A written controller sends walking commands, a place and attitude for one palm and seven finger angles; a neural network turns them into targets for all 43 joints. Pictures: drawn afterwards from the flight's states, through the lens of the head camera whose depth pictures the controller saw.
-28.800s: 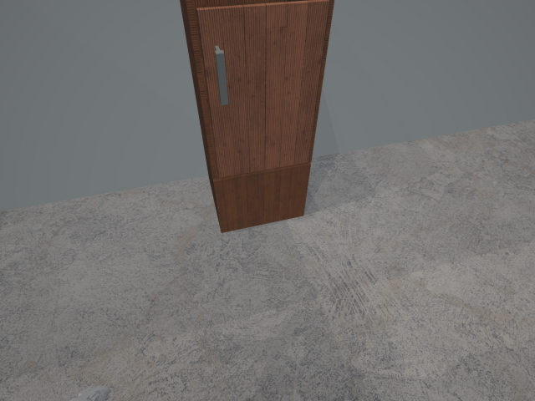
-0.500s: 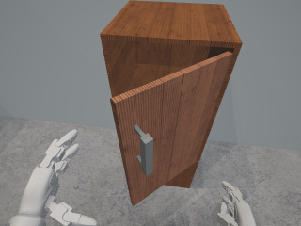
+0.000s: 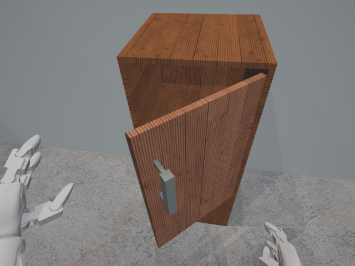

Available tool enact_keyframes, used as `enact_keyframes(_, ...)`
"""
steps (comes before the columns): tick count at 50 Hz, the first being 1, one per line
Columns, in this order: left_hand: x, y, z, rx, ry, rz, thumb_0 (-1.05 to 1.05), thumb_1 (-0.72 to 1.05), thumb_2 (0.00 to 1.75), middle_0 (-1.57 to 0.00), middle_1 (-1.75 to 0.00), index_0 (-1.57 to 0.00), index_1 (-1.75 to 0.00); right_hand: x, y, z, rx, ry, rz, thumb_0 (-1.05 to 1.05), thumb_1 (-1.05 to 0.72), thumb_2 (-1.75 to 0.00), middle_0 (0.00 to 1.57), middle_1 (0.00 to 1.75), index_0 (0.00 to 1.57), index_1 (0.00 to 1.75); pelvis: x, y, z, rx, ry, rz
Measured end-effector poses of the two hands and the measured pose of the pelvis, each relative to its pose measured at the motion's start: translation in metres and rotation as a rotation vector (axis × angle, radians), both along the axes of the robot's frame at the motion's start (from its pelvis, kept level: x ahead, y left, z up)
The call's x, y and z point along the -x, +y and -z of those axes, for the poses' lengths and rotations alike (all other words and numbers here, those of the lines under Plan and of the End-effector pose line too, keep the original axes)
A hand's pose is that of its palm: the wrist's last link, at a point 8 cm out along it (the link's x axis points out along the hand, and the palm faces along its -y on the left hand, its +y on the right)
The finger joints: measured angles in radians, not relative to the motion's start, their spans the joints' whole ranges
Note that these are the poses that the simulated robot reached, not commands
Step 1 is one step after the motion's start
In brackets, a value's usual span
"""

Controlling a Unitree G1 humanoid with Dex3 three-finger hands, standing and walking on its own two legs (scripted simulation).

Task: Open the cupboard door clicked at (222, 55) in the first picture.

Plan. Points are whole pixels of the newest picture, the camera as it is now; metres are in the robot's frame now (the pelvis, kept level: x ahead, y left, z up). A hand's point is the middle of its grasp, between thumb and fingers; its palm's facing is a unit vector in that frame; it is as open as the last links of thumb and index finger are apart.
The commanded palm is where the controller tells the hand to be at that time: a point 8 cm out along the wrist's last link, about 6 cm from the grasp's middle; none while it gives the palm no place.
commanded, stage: draw the hand back to the body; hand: left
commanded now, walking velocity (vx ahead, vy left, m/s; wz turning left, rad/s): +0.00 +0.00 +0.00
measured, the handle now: (164, 188) +0.29 +0.08 +0.03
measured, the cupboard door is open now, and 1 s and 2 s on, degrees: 43 43 43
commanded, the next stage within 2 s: step back with the hand held close in 0.50 s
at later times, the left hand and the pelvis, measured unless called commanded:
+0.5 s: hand (50, 195) +0.18 +0.24 +0.16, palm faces +0.45 -0.80 -0.40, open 7.5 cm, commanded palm +0.13 +0.28 +0.18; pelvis -0.01 -0.02 +0.01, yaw +0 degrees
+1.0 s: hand (33, 205) +0.16 +0.26 +0.15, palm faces +0.34 -0.79 -0.51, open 7.4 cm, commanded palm +0.10 +0.31 +0.18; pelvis -0.05 +0.01 +0.00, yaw -2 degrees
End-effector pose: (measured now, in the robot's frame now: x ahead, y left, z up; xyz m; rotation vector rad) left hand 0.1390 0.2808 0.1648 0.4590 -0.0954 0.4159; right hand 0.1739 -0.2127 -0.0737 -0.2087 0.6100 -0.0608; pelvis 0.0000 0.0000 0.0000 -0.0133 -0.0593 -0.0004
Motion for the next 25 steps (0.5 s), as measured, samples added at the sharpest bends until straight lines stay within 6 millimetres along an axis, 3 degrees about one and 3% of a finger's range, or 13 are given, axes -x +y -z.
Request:
enact_keyframes(10,-0.002,0.006,-0.023,-0.045,-0.079,-0.046,0.01,0.72,0.83,-0.21,-0.30,-0.20,-0.30,-0.007,-0.014,-0.004,0.002,0.000,0.003,0.01,-0.91,-0.90,0.21,0.30,0.21,0.30,0.000,-0.010,-0.004,-0.003,-0.019,0.003)
enact_keyframes(19,-0.001,-0.005,-0.009,-0.001,-0.028,-0.029,0.01,0.86,0.89,-0.21,-0.30,-0.21,-0.30,0.000,-0.021,-0.001,-0.004,0.026,0.012,0.01,-0.91,-0.90,0.21,0.30,0.21,0.30,0.004,-0.016,-0.006,-0.005,-0.025,0.008)
enact_keyframes(25,0.004,-0.007,-0.014,-0.016,-0.045,-0.024,0.02,0.88,0.90,-0.21,-0.30,-0.21,-0.30,0.005,-0.023,-0.001,-0.003,0.028,0.015,0.01,-0.91,-0.90,0.21,0.30,0.21,0.30,0.006,-0.018,-0.006,-0.004,-0.035,0.008)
